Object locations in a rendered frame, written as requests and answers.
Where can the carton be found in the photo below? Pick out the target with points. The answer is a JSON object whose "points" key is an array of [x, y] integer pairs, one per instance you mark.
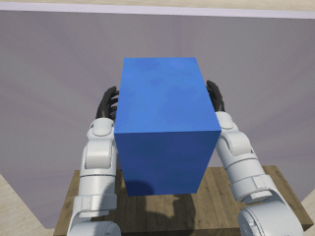
{"points": [[166, 128]]}

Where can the pedestal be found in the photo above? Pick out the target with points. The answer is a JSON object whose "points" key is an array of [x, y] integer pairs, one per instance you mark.
{"points": [[212, 211]]}

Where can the robot left upper arm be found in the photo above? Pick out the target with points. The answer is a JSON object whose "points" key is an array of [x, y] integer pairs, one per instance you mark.
{"points": [[95, 228]]}

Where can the right robot hand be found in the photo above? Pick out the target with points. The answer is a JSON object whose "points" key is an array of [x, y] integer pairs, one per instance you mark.
{"points": [[215, 96]]}

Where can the left robot hand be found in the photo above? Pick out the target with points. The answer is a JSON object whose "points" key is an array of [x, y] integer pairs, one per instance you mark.
{"points": [[104, 109]]}

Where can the robot left forearm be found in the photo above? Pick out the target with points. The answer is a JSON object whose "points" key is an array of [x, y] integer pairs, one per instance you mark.
{"points": [[96, 195]]}

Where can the robot right upper arm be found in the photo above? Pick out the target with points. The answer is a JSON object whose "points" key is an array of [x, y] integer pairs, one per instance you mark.
{"points": [[268, 219]]}

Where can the robot right forearm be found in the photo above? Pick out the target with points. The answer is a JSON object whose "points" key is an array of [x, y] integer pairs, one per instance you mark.
{"points": [[249, 183]]}

